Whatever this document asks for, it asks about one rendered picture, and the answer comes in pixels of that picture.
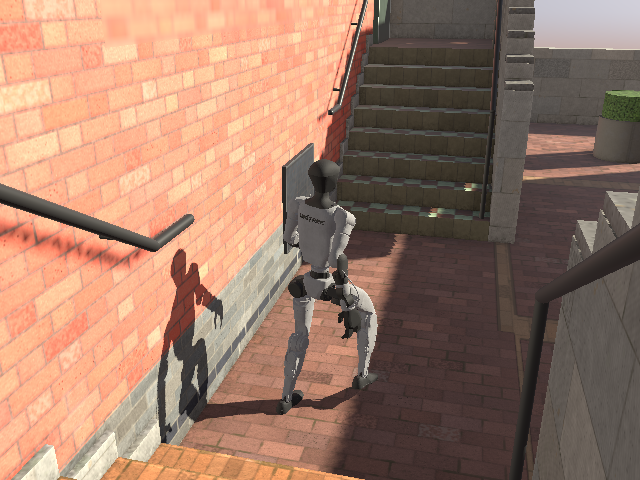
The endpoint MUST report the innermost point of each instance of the right robot hand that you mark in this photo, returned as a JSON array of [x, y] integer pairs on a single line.
[[352, 322]]

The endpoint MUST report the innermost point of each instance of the left robot upper arm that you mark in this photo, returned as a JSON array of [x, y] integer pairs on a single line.
[[290, 235]]

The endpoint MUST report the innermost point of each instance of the right robot upper arm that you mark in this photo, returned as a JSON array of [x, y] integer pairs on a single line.
[[345, 222]]

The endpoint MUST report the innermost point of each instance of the left robot thigh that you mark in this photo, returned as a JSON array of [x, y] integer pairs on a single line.
[[303, 306]]

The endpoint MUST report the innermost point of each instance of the right robot shin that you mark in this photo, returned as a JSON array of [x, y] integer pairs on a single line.
[[366, 341]]

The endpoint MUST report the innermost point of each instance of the robot right forearm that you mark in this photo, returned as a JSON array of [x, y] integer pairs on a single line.
[[343, 290]]

